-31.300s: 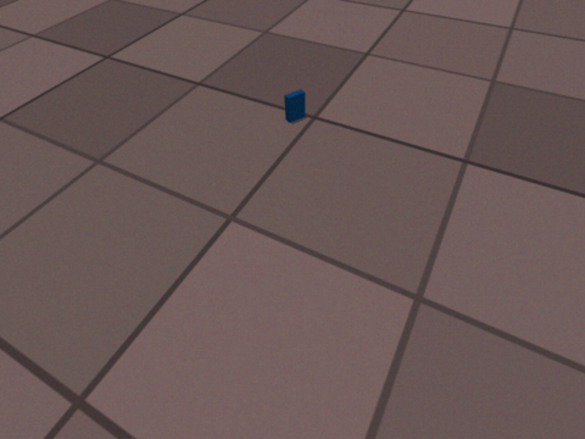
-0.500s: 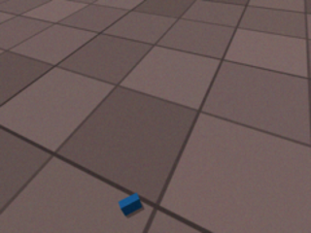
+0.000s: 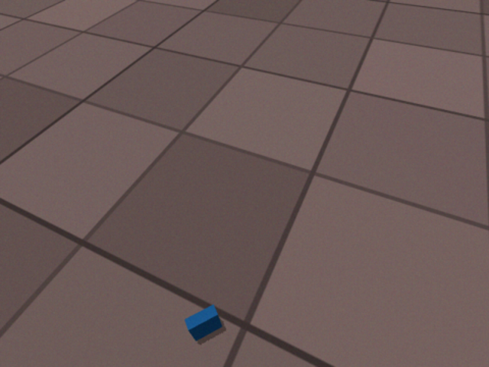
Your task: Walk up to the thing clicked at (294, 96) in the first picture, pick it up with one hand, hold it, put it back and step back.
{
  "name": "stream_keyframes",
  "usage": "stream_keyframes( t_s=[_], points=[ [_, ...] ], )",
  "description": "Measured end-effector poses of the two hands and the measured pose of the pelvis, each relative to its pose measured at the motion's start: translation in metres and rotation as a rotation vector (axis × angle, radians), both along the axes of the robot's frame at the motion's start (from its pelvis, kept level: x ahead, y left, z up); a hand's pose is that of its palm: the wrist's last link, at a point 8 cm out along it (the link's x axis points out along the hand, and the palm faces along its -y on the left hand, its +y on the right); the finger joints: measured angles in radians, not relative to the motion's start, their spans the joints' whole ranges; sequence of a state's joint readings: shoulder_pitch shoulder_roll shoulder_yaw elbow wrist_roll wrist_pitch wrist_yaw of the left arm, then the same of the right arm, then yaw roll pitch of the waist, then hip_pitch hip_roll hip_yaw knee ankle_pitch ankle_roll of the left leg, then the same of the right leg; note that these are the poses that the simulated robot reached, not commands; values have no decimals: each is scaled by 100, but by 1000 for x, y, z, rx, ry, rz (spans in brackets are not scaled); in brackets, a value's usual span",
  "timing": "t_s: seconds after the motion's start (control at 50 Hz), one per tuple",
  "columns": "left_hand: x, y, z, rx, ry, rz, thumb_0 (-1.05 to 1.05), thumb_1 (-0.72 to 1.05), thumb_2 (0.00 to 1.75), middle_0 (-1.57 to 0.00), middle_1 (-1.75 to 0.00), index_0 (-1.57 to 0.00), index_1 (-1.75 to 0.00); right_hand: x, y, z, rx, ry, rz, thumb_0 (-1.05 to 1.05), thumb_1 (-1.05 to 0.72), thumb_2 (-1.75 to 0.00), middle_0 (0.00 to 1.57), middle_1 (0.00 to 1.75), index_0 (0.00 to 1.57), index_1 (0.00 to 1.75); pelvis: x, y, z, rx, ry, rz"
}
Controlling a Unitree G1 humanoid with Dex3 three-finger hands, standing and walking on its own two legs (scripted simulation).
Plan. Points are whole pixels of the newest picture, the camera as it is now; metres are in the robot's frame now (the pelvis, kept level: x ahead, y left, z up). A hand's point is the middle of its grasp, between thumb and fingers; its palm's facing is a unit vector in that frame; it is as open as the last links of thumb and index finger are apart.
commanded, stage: stand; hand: left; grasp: from the side
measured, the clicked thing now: (204, 323) +0.36 +0.20 -0.70
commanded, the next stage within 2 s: step back in 0.50 s
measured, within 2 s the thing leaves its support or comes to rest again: neither
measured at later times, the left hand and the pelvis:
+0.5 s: hand out of the picture +0.08 +0.25 -0.16, palm faces -0.01 -0.94 -0.34, open 7.4 cm; pelvis +0.01 +0.00 +0.00, yaw +0 degrees
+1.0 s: hand out of the picture +0.07 +0.30 -0.18, palm faces -0.06 -0.93 -0.36, open 7.4 cm; pelvis -0.07 +0.04 -0.02, yaw -1 degrees
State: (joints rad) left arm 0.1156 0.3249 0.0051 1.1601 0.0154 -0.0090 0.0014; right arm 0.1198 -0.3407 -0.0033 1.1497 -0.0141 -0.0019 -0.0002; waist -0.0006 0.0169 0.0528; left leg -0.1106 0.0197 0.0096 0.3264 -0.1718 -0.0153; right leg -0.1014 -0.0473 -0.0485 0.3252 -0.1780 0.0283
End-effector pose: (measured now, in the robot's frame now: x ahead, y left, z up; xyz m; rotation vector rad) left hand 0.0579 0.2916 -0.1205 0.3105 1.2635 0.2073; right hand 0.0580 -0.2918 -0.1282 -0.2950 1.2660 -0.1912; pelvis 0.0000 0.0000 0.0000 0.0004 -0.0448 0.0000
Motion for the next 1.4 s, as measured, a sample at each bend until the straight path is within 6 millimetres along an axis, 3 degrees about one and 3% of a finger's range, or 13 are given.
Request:
stream_keyframes(
  t_s=[0.26,0.5,0.64,0.76,0.82,0.9,1.08,1.24,1.32,1.4],
  points=[
    [14,0,1,-3,-25,-5,0,90,90,-20,-30,-20,-30,16,-2,4,-10,-29,6,1,-91,-90,20,30,20,30,6,0,0,-1,0,0],
    [14,0,1,-2,-19,-4,0,90,90,-20,-30,-20,-30,16,-2,4,-6,-25,2,1,-91,-90,20,30,20,30,8,-1,1,0,2,0],
    [12,14,-3,23,-42,15,0,90,90,-20,-30,-20,-30,14,-12,0,-21,-34,-17,1,-91,-90,20,30,20,30,-12,2,-9,-13,15,10],
    [16,38,-12,41,-74,-31,0,90,90,-20,-30,-20,-30,-4,-10,2,-71,-30,-16,1,-91,-90,20,30,20,30,-33,22,-20,-4,18,10],
    [25,53,-23,38,-111,-42,0,90,90,-20,-30,-20,-30,-24,-3,0,-108,-19,-8,1,-91,-90,20,30,20,30,-42,35,-31,-12,27,14],
    [26,58,-24,35,-133,-45,0,90,90,-20,-30,-20,-30,-55,11,6,-114,32,-6,1,-91,-90,20,30,20,30,-57,39,-26,-16,19,14],
    [-19,51,-22,22,-65,-102,0,90,90,-20,-30,-20,-30,-83,24,5,-96,-42,-37,1,-90,-90,21,30,20,30,-87,43,-21,-17,22,-46],
    [-70,35,-17,51,-57,-116,0,90,90,-20,-30,-20,-30,-109,8,-18,-48,-96,-50,1,-90,-90,21,30,20,30,-126,28,-32,-28,3,-70],
    [-98,29,-3,50,-64,-99,0,90,90,-20,-30,-20,-30,-124,4,-14,-37,-83,-57,1,-91,-90,21,30,20,30,-141,25,-23,13,6,-74],
    [-112,32,6,62,-95,-86,0,90,90,-20,-30,-20,-30,-143,3,-8,-52,-71,-28,1,-91,-90,20,30,20,30,-159,27,-18,21,22,-56]
  ],
)
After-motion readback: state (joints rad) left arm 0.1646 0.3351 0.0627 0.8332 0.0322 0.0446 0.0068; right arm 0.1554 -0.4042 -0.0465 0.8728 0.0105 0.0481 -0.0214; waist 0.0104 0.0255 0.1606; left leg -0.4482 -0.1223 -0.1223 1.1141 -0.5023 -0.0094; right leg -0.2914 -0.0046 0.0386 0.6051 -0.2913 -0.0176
